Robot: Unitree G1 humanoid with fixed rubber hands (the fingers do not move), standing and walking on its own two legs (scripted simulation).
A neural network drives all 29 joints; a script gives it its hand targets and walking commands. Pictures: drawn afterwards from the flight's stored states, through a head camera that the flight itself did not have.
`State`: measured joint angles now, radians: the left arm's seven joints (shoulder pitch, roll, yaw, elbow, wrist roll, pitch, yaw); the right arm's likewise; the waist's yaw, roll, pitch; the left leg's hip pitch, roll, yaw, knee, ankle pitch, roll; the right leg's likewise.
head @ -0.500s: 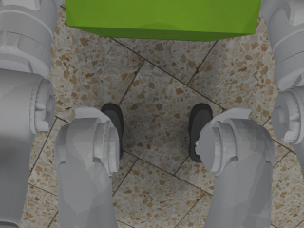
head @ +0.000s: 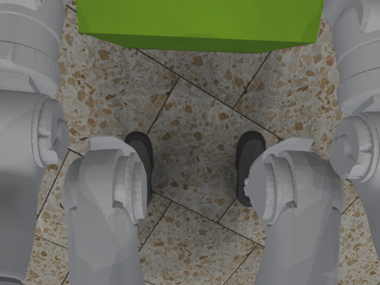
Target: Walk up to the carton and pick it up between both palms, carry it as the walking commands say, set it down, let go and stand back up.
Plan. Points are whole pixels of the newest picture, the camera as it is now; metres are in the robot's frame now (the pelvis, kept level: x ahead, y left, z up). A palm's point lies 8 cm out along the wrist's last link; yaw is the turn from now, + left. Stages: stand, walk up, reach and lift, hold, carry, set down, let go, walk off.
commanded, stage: reach and lift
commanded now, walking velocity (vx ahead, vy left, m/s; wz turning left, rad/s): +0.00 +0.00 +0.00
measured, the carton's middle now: out of the picture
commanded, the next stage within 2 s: none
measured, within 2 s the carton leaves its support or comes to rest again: leaves its support in 0.14 s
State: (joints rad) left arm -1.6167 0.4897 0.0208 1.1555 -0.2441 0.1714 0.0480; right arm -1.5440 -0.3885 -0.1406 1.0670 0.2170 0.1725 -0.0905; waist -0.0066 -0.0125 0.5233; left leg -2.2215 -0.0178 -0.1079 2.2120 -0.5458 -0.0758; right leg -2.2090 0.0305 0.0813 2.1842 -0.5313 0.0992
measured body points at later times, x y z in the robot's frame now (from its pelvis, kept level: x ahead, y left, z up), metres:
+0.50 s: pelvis -0.01 +0.01 +0.03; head +0.36 +0.03 +0.27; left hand +0.59 +0.22 -0.11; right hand +0.58 -0.17 -0.11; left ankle +0.12 +0.14 -0.33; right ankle +0.13 -0.15 -0.33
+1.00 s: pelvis -0.01 +0.00 +0.06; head +0.36 +0.02 +0.31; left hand +0.58 +0.21 -0.06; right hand +0.58 -0.17 -0.06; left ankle +0.12 +0.14 -0.33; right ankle +0.13 -0.15 -0.33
